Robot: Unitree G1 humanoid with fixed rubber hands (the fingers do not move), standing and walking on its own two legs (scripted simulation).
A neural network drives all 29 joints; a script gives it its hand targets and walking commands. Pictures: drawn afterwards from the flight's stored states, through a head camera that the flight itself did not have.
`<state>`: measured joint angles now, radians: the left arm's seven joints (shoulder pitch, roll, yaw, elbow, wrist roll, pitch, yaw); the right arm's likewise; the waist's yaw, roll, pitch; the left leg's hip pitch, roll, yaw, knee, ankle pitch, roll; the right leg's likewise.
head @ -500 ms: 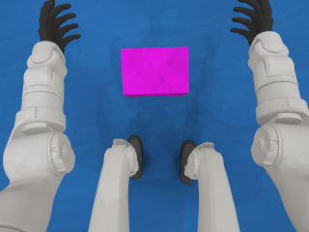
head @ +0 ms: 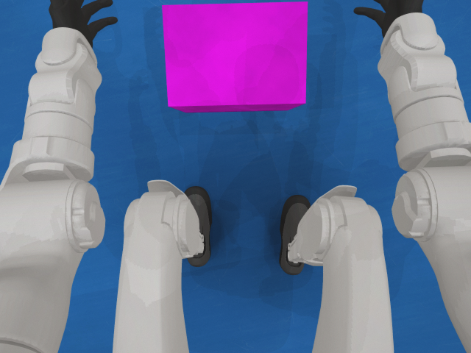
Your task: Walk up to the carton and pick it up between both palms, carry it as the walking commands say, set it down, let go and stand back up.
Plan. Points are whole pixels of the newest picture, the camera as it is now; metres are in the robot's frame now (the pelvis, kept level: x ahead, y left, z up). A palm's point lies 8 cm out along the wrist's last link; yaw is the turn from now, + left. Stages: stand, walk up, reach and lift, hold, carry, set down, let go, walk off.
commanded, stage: reach and lift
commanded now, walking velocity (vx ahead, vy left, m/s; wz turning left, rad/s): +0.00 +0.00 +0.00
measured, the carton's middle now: (235, 67) +0.52 +0.04 -0.35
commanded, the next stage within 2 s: none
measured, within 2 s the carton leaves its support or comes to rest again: neither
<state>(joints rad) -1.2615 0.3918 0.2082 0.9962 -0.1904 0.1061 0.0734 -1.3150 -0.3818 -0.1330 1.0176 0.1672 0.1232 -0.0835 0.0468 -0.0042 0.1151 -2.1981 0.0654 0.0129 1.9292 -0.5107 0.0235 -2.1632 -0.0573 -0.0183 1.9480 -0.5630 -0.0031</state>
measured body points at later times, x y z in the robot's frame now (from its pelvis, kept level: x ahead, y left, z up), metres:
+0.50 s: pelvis -0.01 +0.00 -0.08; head +0.37 +0.02 +0.15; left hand +0.52 +0.25 -0.28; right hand +0.55 -0.17 -0.28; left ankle +0.11 +0.12 -0.40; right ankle +0.10 -0.12 -0.40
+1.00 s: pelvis -0.01 +0.00 -0.09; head +0.37 +0.02 +0.14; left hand +0.53 +0.23 -0.28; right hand +0.55 -0.16 -0.28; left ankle +0.11 +0.12 -0.40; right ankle +0.10 -0.12 -0.40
